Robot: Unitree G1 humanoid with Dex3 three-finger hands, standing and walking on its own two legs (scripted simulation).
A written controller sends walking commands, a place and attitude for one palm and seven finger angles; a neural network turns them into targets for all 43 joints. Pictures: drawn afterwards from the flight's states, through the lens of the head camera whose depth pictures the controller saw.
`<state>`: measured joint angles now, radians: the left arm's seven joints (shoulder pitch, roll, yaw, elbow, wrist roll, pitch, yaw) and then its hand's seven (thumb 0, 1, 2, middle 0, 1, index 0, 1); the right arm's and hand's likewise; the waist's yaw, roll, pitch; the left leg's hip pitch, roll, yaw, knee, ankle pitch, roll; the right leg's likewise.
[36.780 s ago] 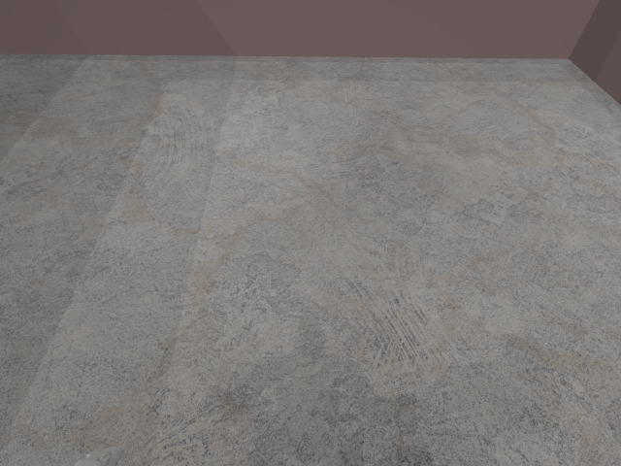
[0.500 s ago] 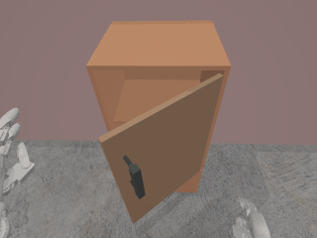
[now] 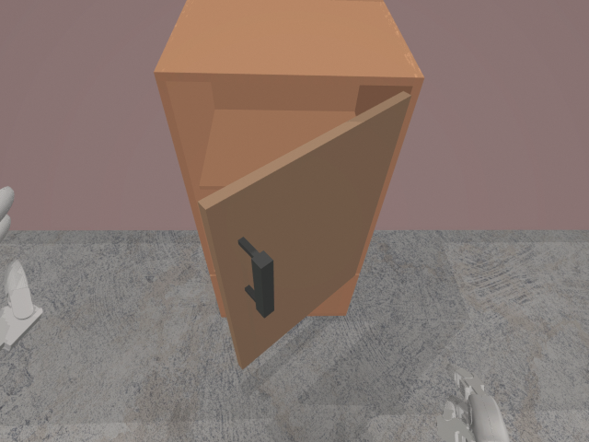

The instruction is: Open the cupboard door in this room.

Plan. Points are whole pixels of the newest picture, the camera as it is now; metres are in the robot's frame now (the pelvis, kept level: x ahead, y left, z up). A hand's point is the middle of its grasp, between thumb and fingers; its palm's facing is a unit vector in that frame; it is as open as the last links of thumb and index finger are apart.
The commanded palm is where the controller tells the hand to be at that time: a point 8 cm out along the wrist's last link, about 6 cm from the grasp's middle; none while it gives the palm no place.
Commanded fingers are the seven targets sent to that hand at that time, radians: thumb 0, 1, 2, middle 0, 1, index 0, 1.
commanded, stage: step back with the hand held close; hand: left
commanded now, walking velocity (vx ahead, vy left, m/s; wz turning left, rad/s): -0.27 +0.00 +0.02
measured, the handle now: (255, 278) +0.36 +0.08 -0.02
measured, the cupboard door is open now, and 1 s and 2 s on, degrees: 40 40 40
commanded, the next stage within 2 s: stop stepping back and stand still in 0.50 s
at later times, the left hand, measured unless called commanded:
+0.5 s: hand out of the picture +0.11 +0.30 +0.18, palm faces +0.51 -0.76 -0.41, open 7.4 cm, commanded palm +0.04 +0.32 +0.18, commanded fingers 0.00 0.90 0.90 -0.20 -0.30 -0.20 -0.30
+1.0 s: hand out of the picture +0.04 +0.24 +0.17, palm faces +0.38 -0.80 -0.46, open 7.4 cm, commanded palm -0.03 +0.28 +0.18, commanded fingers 0.00 0.90 0.90 -0.20 -0.30 -0.20 -0.30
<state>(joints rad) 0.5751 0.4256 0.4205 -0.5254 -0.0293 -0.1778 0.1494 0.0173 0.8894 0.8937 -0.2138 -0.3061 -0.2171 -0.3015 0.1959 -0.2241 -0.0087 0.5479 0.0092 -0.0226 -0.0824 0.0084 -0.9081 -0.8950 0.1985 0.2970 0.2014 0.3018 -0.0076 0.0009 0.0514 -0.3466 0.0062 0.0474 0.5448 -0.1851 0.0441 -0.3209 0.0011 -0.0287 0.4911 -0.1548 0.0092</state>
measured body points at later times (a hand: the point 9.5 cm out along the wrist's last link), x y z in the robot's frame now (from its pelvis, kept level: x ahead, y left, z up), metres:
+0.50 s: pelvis -0.09 +0.01 +0.00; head -0.06 +0.06 +0.45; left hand +0.07 +0.33 +0.20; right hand +0.09 -0.20 -0.07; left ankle +0.03 +0.10 -0.73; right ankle -0.14 -0.14 -0.65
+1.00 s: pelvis -0.18 -0.02 +0.00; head -0.18 +0.00 +0.45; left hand +0.01 +0.28 +0.19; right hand -0.06 -0.27 -0.08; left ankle -0.07 +0.08 -0.73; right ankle -0.22 -0.11 -0.73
